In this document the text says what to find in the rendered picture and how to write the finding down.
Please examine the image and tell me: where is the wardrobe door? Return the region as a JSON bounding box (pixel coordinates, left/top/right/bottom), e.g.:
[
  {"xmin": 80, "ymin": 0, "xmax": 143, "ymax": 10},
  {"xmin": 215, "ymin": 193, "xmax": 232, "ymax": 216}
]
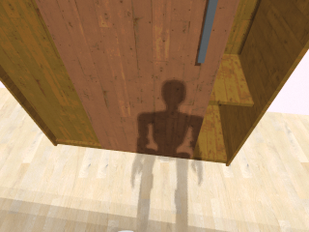
[
  {"xmin": 0, "ymin": 0, "xmax": 99, "ymax": 143},
  {"xmin": 35, "ymin": 0, "xmax": 239, "ymax": 159}
]

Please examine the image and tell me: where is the handle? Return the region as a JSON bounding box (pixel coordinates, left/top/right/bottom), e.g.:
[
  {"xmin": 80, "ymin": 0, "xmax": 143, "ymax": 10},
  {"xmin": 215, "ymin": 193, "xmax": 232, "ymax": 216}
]
[{"xmin": 197, "ymin": 0, "xmax": 218, "ymax": 64}]

